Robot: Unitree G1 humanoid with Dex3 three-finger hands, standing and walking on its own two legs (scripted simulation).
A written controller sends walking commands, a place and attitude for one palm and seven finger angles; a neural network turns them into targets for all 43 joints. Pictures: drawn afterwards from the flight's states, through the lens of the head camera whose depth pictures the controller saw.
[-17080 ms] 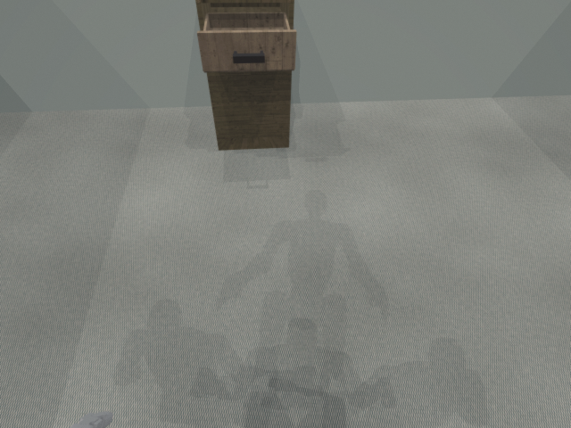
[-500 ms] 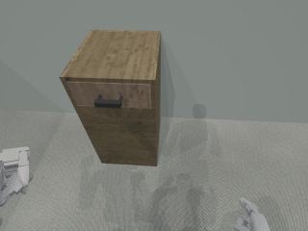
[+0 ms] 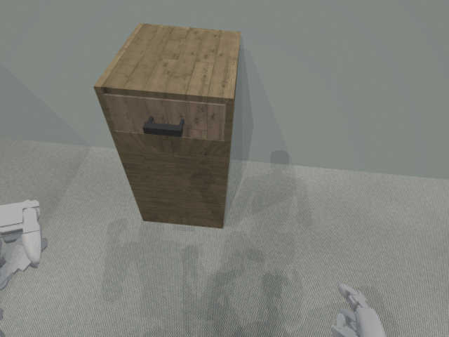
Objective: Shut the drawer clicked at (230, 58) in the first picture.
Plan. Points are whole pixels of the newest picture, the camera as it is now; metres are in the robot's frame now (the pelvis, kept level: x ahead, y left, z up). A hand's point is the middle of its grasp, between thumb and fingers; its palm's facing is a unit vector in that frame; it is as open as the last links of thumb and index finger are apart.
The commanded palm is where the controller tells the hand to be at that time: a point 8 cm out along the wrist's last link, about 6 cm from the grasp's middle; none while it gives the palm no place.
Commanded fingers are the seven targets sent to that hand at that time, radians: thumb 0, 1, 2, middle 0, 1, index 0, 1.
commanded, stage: step back with the hand held close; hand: left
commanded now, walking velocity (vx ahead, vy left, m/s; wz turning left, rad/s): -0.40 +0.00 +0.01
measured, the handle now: (164, 125) +0.70 +0.22 -0.08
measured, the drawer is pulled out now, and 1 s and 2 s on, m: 0.00 0.00 0.00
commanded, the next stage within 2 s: stop stepping back and stand still in 0.60 s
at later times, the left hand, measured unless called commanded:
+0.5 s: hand (44, 301) +0.13 +0.20 +0.18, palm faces +0.30 -0.81 -0.50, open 3.2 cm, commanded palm +0.07 +0.25 +0.19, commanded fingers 0.00 0.90 0.90 -1.40 -1.60 -1.40 -1.60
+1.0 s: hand out of the picture +0.01 +0.21 +0.17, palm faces +0.40 -0.83 -0.39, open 3.2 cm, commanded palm -0.05 +0.26 +0.19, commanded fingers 0.00 0.90 0.90 -1.40 -1.60 -1.40 -1.60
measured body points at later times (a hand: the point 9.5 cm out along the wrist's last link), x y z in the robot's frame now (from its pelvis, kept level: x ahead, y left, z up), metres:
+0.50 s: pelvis -0.07 -0.03 +0.00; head -0.04 -0.02 +0.45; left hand +0.11 +0.24 +0.21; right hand +0.12 -0.27 -0.07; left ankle -0.03 +0.07 -0.69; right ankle -0.03 -0.13 -0.73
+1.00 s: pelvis -0.17 -0.03 +0.00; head -0.18 -0.01 +0.45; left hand -0.02 +0.26 +0.19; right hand -0.02 -0.25 -0.08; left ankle -0.15 +0.09 -0.73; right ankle -0.14 -0.13 -0.73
